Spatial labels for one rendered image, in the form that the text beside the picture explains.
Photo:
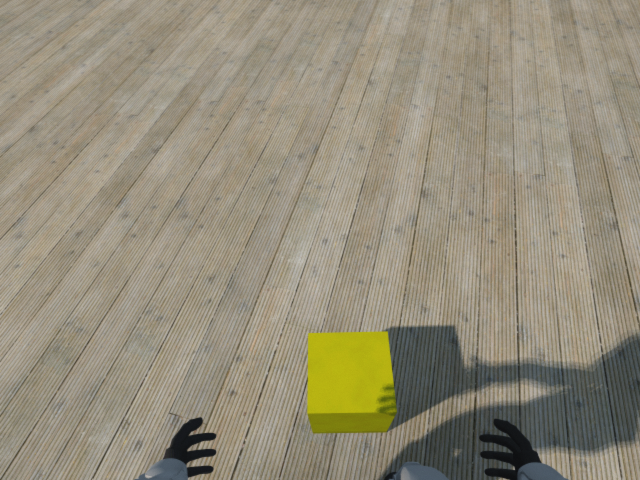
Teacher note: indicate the carton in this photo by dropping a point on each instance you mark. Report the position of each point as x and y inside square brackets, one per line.
[350, 382]

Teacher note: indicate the right robot hand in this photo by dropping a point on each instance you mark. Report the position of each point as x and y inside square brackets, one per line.
[518, 444]

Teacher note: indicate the robot right shin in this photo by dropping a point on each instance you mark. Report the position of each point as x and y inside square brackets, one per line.
[408, 464]

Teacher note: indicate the robot left forearm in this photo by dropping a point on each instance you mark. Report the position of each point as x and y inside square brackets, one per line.
[166, 469]

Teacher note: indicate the left robot hand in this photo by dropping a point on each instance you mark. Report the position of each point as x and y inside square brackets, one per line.
[181, 442]

